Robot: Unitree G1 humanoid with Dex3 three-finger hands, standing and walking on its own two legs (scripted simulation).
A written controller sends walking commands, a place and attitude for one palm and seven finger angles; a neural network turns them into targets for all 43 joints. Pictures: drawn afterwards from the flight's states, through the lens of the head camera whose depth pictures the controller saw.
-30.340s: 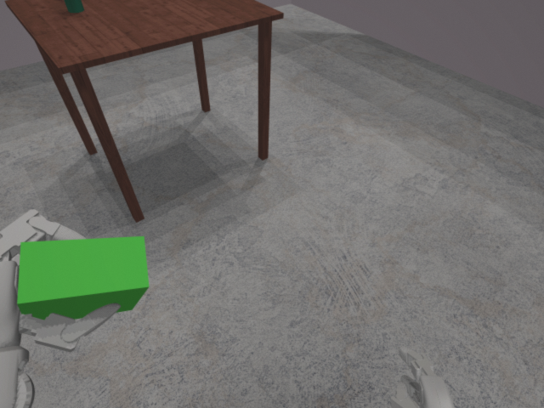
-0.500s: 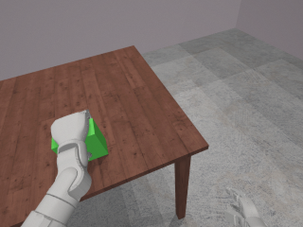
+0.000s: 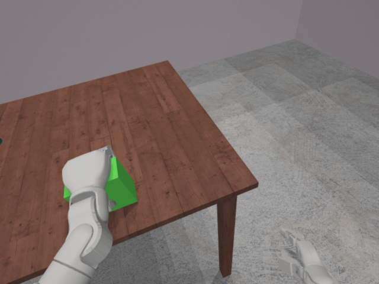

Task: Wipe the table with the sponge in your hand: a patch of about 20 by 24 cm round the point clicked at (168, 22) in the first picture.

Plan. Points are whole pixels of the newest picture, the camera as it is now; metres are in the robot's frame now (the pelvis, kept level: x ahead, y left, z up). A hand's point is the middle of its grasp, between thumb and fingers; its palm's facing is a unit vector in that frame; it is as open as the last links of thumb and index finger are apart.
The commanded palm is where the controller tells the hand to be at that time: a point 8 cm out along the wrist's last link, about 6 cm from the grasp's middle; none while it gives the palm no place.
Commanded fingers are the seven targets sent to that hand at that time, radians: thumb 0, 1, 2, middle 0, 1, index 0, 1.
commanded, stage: slide back across to the middle lane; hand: left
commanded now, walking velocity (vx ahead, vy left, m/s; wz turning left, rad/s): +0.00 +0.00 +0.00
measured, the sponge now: (106, 192) +0.29 +0.23 +0.06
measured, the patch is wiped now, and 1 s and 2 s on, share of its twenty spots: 0.95 0.95 0.95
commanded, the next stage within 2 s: wipe forward along the middle lane in 0.58 s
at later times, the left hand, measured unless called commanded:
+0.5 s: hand (82, 192) +0.26 +0.26 +0.10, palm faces +0.09 -0.13 -0.99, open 9.9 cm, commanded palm +0.22 +0.26 +0.15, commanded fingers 0.00 0.10 1.30 -1.20 -1.60 -1.20 -1.60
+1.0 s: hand (68, 194) +0.25 +0.29 +0.09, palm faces +0.00 -0.04 -1.00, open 9.9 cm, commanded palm +0.24 +0.30 +0.13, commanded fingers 0.00 0.10 1.30 -1.20 -1.60 -1.20 -1.60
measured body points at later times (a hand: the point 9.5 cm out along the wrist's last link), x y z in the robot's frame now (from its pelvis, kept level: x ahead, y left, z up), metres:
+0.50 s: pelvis +0.01 +0.00 +0.00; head +0.00 -0.05 +0.45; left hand +0.25 +0.26 +0.15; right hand +0.25 -0.22 -0.09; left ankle -0.04 +0.14 -0.73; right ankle -0.03 -0.12 -0.73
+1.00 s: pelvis -0.01 -0.01 +0.01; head -0.01 -0.05 +0.45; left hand +0.25 +0.29 +0.15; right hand +0.22 -0.23 -0.10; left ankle -0.04 +0.14 -0.73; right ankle -0.03 -0.12 -0.73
